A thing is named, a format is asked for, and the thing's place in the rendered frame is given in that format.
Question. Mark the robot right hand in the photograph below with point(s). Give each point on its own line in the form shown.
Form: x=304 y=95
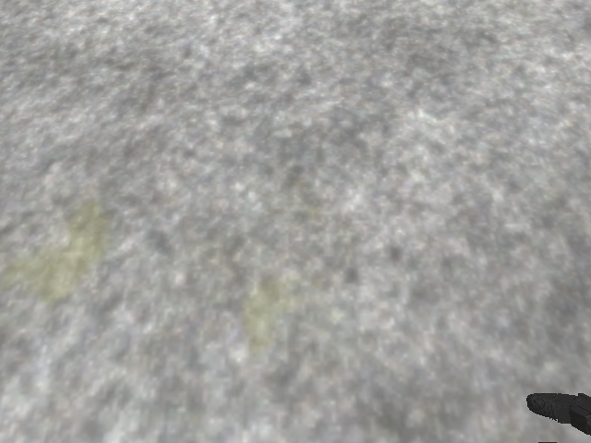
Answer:
x=568 y=409

